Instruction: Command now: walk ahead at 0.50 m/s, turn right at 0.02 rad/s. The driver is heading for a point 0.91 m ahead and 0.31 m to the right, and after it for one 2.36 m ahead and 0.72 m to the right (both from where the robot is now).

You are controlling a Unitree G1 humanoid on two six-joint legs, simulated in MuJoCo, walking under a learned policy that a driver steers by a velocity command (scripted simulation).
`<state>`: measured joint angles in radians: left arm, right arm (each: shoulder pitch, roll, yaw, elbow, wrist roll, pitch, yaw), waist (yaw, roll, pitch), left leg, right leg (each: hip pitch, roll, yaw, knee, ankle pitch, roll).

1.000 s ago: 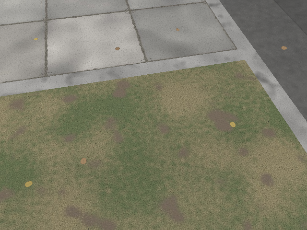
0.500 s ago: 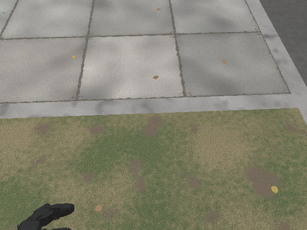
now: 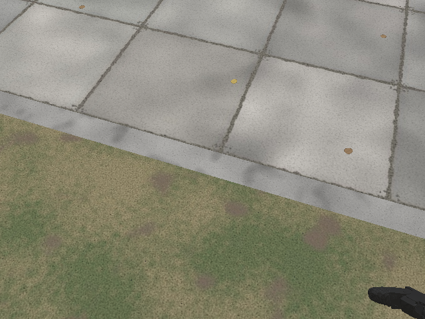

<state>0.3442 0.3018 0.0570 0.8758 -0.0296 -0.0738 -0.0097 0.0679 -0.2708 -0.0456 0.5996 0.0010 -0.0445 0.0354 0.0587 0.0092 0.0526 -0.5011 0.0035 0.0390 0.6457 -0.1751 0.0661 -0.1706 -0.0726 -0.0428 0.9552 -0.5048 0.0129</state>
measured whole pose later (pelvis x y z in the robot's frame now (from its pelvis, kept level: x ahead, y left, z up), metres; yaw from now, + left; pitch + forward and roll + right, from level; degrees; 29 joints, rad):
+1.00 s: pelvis +0.56 -0.12 +0.00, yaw -32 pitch +3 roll +1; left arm 0.37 0.31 0.08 0.74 -0.02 -0.02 0.02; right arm 0.05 -0.27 -0.05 0.67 -0.01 -0.13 0.02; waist 0.06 -0.02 0.01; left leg -0.47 -0.04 -0.02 0.53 -0.10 0.01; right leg -0.14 0.09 0.23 0.73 -0.53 -0.05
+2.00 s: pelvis +0.99 -0.41 +0.00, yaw -20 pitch +2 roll -2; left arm 0.33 0.29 0.08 0.86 -0.02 -0.04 0.02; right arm 0.07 -0.27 -0.06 0.68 0.02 -0.02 0.05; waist 0.04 0.02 0.05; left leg -0.52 0.01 0.06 0.62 -0.14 0.10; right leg 0.05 -0.09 -0.28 0.54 -0.46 0.05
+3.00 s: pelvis +1.34 -0.48 +0.03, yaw -3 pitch +2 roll +0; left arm 0.24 0.30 0.07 0.78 -0.02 -0.04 -0.02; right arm 0.37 -0.25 -0.05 0.74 -0.01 -0.08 -0.02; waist -0.03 -0.04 -0.04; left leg -0.11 0.02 0.07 0.34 -0.26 0.01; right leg -0.62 0.00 0.08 0.99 -0.21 -0.01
